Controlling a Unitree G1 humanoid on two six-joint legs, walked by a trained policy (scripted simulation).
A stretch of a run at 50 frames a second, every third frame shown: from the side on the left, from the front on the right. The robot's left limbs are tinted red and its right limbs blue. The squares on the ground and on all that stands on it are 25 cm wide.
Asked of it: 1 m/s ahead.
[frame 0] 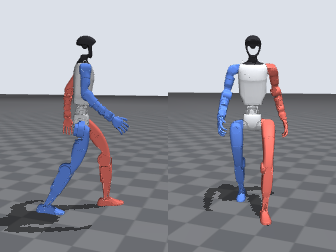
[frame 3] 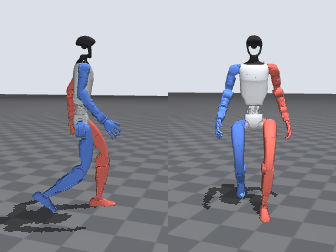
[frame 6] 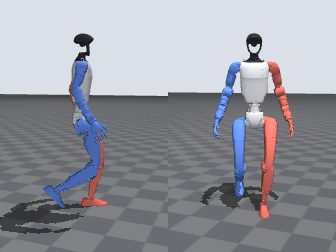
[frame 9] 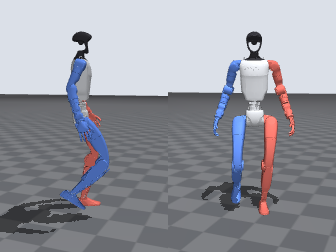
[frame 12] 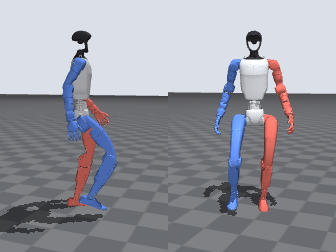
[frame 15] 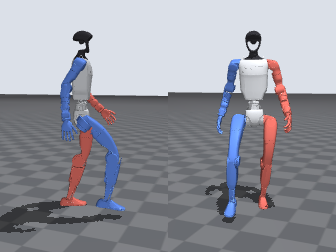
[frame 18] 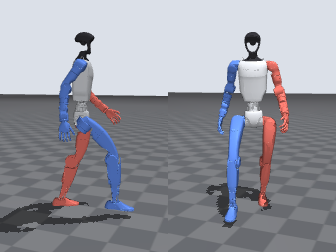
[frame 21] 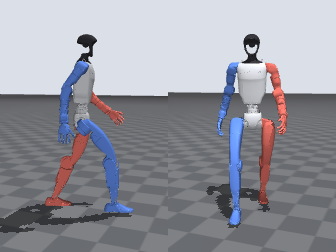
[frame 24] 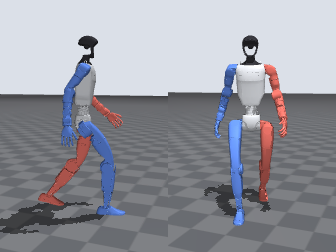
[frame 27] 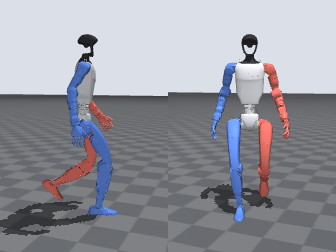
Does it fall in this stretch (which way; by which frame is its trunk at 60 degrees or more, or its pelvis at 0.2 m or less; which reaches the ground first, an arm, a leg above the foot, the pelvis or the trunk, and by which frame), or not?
no
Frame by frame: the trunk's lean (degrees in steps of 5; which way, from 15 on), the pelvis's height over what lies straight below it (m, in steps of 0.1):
0: 5, 0.7
3: 5, 0.7
6: 5, 0.8
9: 0, 0.8
12: 0, 0.8
15: 0, 0.8
18: 5, 0.8
21: 5, 0.8
24: 5, 0.7
27: 5, 0.7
